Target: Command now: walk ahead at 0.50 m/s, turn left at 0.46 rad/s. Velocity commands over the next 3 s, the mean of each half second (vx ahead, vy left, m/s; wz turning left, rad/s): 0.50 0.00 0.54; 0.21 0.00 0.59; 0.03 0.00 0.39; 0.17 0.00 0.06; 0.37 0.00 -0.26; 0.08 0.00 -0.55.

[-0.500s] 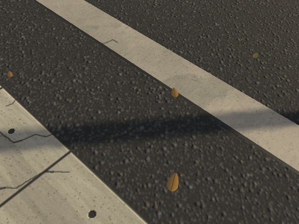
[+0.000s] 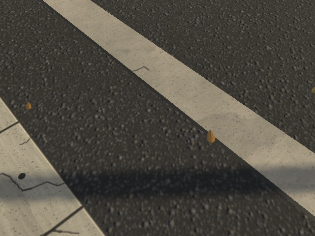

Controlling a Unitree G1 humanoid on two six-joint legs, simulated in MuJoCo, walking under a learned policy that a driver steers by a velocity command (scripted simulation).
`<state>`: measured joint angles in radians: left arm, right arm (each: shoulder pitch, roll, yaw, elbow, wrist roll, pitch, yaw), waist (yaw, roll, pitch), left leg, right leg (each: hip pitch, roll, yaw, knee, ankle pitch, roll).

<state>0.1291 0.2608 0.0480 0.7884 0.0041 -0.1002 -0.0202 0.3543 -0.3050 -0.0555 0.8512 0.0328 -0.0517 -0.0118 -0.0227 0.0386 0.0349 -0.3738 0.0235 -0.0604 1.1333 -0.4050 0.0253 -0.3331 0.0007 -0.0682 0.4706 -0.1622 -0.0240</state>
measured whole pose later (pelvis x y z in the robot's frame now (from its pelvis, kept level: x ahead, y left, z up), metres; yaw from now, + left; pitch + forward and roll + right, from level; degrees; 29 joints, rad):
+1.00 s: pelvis +0.45 +0.12 +0.00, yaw +36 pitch +1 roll +0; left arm 0.05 0.26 0.05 0.73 0.02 -0.03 0.01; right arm 0.22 -0.34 -0.08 0.66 0.02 0.05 -0.04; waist -0.02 0.03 0.06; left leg -0.45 -0.08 -0.11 1.17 -0.54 -0.06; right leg -0.39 0.02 -0.02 0.48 -0.11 -0.03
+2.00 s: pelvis +0.47 +0.21 +0.00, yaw +46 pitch +1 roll +0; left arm 0.26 0.27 0.04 0.90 -0.03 -0.06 0.01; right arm 0.33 -0.26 -0.07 0.85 0.01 -0.09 0.02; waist -0.02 -0.03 -0.01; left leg -0.17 -0.04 0.01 0.52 -0.36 0.06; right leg -0.33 -0.02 0.03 0.91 -0.46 -0.02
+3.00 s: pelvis +0.76 +0.42 +0.00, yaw +18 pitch +2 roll +0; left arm 0.19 0.36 0.09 0.68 -0.02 0.05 0.03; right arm 0.12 -0.26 -0.05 0.67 -0.02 -0.02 -0.03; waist 0.01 -0.04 0.04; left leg -0.31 0.01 -0.03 0.46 -0.19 0.00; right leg -0.50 0.10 0.11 1.11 -0.50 0.07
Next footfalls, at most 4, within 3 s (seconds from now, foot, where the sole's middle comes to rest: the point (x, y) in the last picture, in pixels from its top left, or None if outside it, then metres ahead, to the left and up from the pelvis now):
0.38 left None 0.34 0.18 -0.77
0.86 right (143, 202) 0.62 0.11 -0.77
1.28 left None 0.40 0.27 -0.77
1.62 right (147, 215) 0.56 0.09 -0.77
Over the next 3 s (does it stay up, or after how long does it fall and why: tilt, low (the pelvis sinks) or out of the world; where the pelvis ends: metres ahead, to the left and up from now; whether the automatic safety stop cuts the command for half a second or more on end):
stays up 0.76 0.42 0.00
